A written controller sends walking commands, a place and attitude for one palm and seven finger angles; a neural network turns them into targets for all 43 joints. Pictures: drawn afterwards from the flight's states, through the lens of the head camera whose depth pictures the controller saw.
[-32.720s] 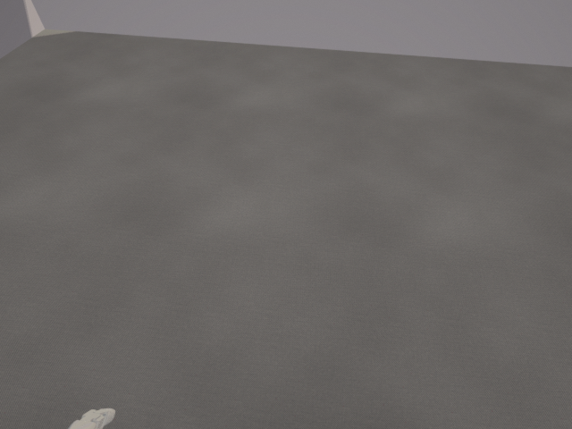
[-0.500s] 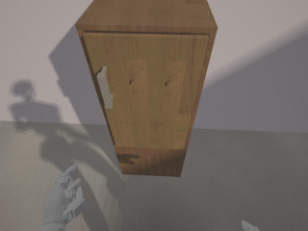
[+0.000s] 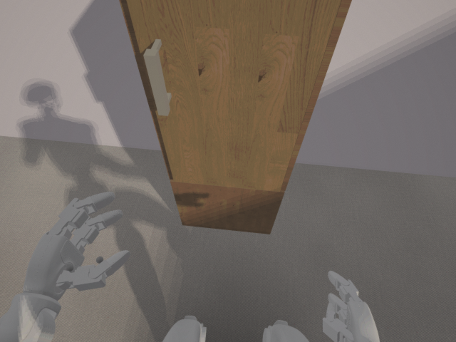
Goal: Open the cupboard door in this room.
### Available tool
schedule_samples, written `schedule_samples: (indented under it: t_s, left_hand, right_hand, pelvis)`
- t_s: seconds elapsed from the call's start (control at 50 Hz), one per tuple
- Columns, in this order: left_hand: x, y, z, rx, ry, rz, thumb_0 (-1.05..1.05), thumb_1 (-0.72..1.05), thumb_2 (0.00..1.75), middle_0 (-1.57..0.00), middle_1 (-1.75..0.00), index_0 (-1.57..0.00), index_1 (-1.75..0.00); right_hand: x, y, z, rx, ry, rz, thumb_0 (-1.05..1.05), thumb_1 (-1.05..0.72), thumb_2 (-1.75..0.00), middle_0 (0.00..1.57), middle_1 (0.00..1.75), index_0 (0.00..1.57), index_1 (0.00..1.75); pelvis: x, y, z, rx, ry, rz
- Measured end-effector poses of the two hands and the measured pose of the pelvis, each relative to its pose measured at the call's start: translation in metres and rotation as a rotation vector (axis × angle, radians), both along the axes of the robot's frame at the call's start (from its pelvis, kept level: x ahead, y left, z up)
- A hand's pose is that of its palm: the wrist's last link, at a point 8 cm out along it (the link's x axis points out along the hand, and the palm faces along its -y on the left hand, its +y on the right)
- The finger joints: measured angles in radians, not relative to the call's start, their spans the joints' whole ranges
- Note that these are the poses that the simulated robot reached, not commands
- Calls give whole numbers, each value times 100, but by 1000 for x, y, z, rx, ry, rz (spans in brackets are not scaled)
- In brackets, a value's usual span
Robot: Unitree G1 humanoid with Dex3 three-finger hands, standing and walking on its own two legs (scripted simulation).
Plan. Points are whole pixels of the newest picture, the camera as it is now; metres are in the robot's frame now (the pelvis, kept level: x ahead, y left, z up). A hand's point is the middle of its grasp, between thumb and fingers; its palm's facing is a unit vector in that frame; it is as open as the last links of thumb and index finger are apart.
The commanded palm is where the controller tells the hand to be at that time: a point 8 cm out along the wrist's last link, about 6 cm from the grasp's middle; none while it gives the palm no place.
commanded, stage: raise the hand with hooked fingers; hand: left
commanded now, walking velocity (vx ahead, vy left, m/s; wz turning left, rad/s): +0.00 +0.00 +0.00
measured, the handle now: (160, 79) +0.57 +0.19 +0.12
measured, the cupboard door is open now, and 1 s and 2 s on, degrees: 0 0 0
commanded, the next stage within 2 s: move the hooked fingers beside the handle in 1.42 s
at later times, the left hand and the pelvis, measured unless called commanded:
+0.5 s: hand (67, 218) +0.27 +0.26 +0.10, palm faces +0.00 -1.00 -0.06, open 13.0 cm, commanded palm +0.24 +0.31 +0.11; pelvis +0.01 +0.02 +0.03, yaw -1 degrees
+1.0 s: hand (45, 168) +0.32 +0.29 +0.15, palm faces +0.00 -1.00 -0.02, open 14.0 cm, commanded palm +0.29 +0.33 +0.14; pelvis +0.02 +0.02 +0.05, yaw -1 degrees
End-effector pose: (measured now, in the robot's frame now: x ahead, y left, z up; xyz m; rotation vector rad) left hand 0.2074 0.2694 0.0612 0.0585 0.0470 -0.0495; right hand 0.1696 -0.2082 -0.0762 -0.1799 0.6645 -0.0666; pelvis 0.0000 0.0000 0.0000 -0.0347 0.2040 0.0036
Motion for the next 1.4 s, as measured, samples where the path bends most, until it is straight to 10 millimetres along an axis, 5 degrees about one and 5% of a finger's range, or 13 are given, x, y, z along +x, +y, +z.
schedule_samples:
  t_s: [0.1, 0.2, 0.38, 0.66, 1.02, 1.4]
  left_hand:
    - [9, 12, 10, 0, 28, 24, 1, 19, 59, -25, -76, -26, -76]
    - [12, 24, 17, 4, 0, 47, 1, 7, 54, -26, -83, -26, -83]
    - [28, 35, 27, -6, -26, 32, 0, -14, 45, -28, -97, -28, -97]
    - [53, 61, 59, -12, -42, 63, 0, -43, 33, -30, -116, -30, -116]
    - [92, 76, 89, -37, -59, 49, -1, -50, 30, -30, -120, -30, -120]
    - [81, 63, 85, -37, -58, 57, -1, -50, 30, -30, -120, -31, -120]
  right_hand:
    - [-34, -5, 1, -1, 60, -54, 1, -90, -90, 21, 30, 21, 30]
    - [-48, -22, 11, -63, 75, -74, 1, -90, -90, 21, 30, 21, 30]
    - [-28, -36, 39, -142, 2, -78, 1, -90, -90, 20, 30, 21, 30]
    - [11, 2, 53, -73, -61, 3, 1, -90, -90, 20, 30, 21, 30]
    - [-17, -20, 52, -104, 35, -62, 1, -90, -90, 21, 30, 21, 30]
    - [-23, -26, 53, -93, 25, -71, 1, -90, -90, 20, 30, 21, 30]
  pelvis:
    - [0, 5, 10, 10, -5, -14]
    - [1, 11, 15, 11, -15, -17]
    - [6, 18, 24, 7, -46, -16]
    - [17, 23, 38, 3, -82, -10]
    - [19, 19, 48, 11, -103, -23]
    - [12, 12, 50, 19, -119, -27]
